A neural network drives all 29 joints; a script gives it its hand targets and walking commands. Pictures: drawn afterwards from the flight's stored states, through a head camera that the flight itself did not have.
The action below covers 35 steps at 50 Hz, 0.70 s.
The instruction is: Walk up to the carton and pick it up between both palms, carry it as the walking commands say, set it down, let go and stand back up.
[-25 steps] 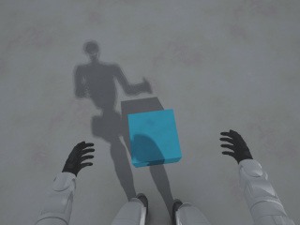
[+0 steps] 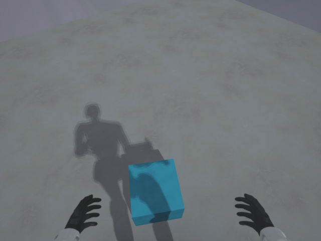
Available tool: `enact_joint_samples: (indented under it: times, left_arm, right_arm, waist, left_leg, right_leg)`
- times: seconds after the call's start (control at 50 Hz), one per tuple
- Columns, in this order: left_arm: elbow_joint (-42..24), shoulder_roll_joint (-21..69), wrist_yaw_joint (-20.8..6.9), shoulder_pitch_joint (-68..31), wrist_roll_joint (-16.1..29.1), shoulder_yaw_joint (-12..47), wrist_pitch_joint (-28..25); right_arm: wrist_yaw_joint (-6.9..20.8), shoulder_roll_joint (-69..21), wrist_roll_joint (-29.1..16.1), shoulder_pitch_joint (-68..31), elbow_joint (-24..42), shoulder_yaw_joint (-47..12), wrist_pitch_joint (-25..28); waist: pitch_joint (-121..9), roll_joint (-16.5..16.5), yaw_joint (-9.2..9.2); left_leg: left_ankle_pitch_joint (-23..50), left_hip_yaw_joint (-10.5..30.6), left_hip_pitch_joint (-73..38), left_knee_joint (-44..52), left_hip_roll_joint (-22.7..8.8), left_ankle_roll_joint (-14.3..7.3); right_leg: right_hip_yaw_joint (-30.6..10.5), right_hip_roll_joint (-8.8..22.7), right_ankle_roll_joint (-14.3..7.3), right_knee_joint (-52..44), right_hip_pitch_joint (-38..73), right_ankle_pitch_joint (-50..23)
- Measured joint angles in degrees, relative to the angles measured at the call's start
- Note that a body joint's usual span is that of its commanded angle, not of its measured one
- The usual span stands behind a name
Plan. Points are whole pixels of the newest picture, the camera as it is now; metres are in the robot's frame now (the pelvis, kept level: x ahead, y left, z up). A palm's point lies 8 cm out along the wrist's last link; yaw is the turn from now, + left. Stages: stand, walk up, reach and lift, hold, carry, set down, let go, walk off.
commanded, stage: let go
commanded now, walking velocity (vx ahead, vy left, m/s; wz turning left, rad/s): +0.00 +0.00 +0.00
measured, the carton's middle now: (155, 191) +0.46 +0.06 -0.68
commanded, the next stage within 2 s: stand in 0.18 s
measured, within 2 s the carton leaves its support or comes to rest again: neither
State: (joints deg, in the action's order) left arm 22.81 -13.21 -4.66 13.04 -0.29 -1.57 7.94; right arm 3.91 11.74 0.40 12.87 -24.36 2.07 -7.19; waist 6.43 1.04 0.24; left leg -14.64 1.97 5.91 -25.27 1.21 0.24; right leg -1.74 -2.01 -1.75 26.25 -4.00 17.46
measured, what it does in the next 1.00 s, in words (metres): stands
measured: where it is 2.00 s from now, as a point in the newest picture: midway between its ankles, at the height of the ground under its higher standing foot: outside the picture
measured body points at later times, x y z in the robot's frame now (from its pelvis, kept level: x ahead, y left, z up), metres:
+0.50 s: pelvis +0.02 +0.02 +0.00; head +0.02 +0.03 +0.45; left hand +0.17 +0.31 -0.10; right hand +0.16 -0.28 -0.08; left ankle +0.00 +0.12 -0.74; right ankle -0.03 -0.10 -0.74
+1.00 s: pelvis +0.01 +0.02 +0.00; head +0.01 +0.04 +0.45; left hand +0.14 +0.32 -0.11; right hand +0.12 -0.28 -0.10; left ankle +0.00 +0.12 -0.74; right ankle -0.03 -0.10 -0.74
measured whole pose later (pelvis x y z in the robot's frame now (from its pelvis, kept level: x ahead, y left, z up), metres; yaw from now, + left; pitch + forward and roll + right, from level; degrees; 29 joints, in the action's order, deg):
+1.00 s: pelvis +0.01 +0.02 +0.00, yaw -1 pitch -1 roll +0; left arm 49.0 -21.2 1.2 9.6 -1.7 -1.0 0.0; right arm -0.9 20.1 1.8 8.1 -52.2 1.5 0.3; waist 0.2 1.5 -0.4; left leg -14.0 0.1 7.8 -23.1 1.9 -1.7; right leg -3.2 -0.8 0.3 22.2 -5.5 15.5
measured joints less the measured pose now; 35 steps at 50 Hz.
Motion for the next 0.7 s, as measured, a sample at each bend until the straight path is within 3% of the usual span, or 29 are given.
enact_joint_samples:
  times: [0.18, 0.26, 0.36, 0.7]
  left_arm:
    - [-1.0, 0.0, 1.9, -0.5, 0.4, -0.3, 4.5]
    - [4.7, -2.2, 4.2, -1.1, -1.4, -0.5, -0.4]
    - [10.8, -5.4, 4.6, -1.1, -1.9, -1.8, -4.5]
    - [20.6, -7.1, 5.6, -2.9, -1.6, -0.1, -7.4]
  right_arm:
    - [-1.2, 0.9, -1.4, -0.2, -1.2, -1.1, 0.1]
    - [-3.2, 2.5, 1.6, -1.3, -8.0, -1.2, 2.8]
    - [-3.8, 5.4, 2.0, -2.2, -13.8, 0.0, 5.1]
    - [-4.9, 7.5, 1.8, -4.3, -22.4, -0.4, 7.1]
  waist:
    - [-0.3, -0.4, 0.04]
    - [-3.8, 0.0, 0.38]
    - [-5.5, 0.6, 0.16]
    - [-6.5, 0.9, -0.62]
  left_leg:
    - [-1.0, 0.4, -0.2, -1.6, 0.5, -0.5]
    - [-1.6, 0.2, 3.6, -3.2, 0.4, -0.6]
    - [-1.9, -0.3, 5.3, -3.3, 0.2, -0.8]
    - [-1.4, -1.6, 3.6, -0.5, 0.5, -1.6]
  right_leg:
    - [0.6, 0.5, 0.5, 0.7, 0.8, 0.8]
    - [0.4, 0.4, 0.7, 1.9, -2.8, 1.1]
    - [-0.1, 0.2, 0.9, 1.3, -4.4, 0.9]
    - [-1.3, 0.8, 1.8, -1.7, -2.9, -0.1]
